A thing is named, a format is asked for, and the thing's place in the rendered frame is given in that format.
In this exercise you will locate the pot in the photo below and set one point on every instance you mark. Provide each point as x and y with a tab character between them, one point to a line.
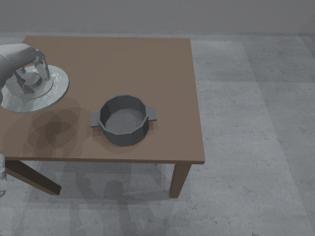
124	119

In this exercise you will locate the left robot forearm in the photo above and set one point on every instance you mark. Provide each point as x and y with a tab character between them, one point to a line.
6	72

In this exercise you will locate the table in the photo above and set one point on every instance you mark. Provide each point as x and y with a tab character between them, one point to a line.
159	70

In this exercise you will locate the knob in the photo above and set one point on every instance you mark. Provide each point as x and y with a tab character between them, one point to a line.
32	79

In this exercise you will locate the robot left hand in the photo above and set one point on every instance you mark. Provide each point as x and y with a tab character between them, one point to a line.
20	55

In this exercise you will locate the lid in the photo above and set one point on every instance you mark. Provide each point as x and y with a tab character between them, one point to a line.
47	94

